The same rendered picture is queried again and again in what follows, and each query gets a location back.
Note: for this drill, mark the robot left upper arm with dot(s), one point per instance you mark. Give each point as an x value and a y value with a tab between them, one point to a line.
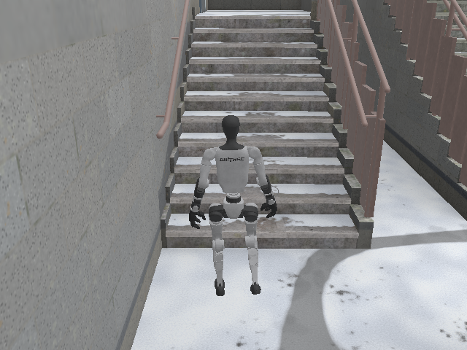
209	155

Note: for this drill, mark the robot left foot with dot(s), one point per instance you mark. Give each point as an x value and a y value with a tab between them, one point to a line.
219	290

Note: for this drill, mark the right robot hand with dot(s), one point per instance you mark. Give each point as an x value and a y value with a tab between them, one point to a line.
267	207

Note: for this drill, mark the robot right upper arm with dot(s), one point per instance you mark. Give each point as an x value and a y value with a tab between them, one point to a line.
258	163

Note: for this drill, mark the robot right forearm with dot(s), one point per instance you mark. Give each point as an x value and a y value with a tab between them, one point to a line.
268	193

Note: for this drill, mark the left robot hand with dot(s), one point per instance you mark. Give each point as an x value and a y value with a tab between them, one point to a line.
193	218

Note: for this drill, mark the right robot thigh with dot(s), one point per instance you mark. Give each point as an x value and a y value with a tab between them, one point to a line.
251	219

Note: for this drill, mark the robot left forearm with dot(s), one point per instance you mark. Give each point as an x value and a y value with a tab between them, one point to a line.
197	198

